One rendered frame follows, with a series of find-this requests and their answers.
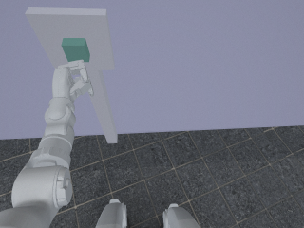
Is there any panel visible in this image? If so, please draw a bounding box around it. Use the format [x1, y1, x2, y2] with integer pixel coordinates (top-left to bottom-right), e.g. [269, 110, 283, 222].
[25, 7, 118, 144]

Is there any right robot shin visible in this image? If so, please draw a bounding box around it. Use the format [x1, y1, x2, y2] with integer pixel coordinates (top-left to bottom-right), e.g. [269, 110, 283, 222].
[168, 203, 178, 209]

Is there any left robot upper arm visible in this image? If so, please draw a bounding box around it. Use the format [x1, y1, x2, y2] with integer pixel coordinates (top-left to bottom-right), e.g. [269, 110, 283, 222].
[0, 165, 73, 228]

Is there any left robot forearm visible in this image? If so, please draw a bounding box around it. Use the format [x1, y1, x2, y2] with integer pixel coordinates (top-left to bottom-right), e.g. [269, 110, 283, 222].
[11, 97, 76, 207]

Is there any button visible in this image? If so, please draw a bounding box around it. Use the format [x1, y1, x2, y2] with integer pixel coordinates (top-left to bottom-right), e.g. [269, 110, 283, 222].
[61, 38, 90, 63]

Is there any robot right thigh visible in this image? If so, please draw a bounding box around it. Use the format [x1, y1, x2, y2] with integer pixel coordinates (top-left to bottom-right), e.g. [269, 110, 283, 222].
[162, 206, 200, 228]

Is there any left robot hand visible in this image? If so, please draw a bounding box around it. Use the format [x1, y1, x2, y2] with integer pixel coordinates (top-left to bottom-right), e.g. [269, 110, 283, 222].
[52, 59, 94, 103]

